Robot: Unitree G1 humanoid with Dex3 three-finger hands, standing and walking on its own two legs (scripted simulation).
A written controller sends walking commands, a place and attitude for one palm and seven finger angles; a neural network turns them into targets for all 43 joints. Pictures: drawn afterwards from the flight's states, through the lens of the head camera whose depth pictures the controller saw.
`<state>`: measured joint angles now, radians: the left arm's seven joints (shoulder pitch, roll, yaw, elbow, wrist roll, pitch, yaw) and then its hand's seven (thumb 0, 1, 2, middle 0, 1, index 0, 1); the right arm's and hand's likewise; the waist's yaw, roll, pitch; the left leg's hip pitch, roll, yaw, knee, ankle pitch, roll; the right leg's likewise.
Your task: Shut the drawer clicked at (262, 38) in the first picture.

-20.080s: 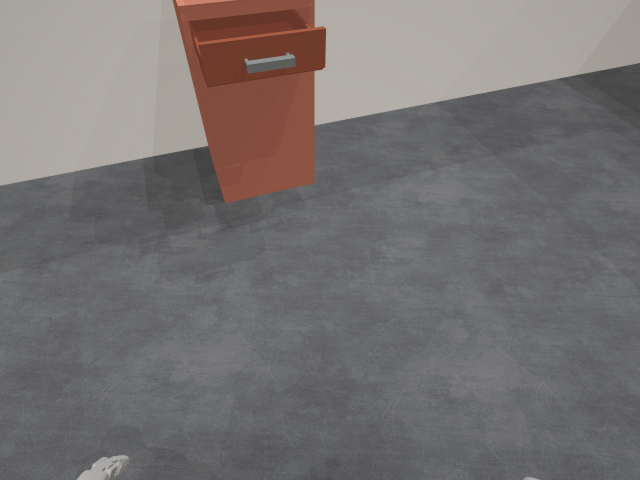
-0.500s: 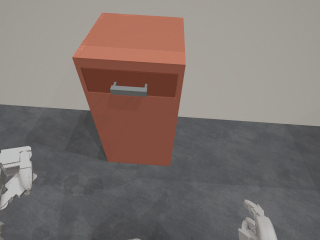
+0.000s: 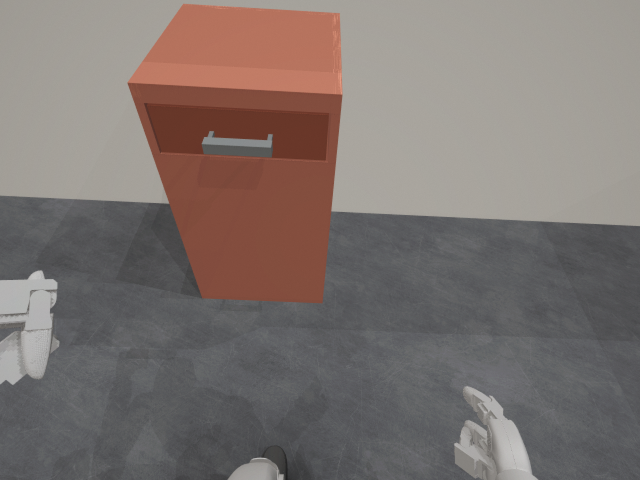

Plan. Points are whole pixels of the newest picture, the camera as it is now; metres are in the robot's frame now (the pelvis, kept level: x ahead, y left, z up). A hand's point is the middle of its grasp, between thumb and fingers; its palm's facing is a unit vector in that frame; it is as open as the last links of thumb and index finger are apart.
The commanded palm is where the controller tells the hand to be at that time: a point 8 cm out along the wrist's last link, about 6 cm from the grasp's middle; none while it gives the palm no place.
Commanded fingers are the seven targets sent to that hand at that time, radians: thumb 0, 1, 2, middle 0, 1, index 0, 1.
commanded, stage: stop stepping back and stand still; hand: left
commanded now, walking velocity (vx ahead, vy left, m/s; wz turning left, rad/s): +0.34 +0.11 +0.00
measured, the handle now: (239, 141) +0.78 +0.21 -0.04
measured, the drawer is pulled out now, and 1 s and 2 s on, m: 0.00 0.00 0.00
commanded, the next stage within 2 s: let the arm hang, fingers relaxed in 0.80 s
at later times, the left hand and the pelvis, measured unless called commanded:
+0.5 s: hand out of the picture +0.15 +0.27 +0.20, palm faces +0.22 -0.83 -0.51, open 3.3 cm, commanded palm +0.11 +0.33 +0.19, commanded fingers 0.00 0.90 0.90 -1.40 -1.60 -1.40 -1.60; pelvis -0.03 +0.06 +0.01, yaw -3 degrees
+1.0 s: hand (46, 396) +0.19 +0.29 +0.07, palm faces +0.14 -0.84 -0.53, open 3.2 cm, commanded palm none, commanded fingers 0.00 0.90 0.90 -1.16 -1.34 -1.16 -1.34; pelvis -0.02 +0.05 +0.00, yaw -1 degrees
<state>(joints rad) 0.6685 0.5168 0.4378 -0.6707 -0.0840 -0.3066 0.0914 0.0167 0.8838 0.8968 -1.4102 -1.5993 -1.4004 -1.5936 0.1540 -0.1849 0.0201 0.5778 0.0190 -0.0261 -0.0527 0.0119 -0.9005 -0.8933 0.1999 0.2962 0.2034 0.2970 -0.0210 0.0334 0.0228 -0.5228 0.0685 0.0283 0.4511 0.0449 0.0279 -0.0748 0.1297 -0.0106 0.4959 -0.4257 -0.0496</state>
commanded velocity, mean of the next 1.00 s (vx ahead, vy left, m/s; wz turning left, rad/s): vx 0.06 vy -0.07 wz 0.00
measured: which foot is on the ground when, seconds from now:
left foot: down 0.00-0.46, up 0.48-0.60, down 0.62-1.00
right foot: down 0.00-0.64, up 0.66-0.86, down 0.88-1.00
